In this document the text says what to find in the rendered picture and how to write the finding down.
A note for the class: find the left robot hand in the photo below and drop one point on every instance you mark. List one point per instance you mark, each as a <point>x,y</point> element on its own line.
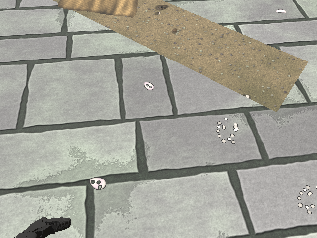
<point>44,227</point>

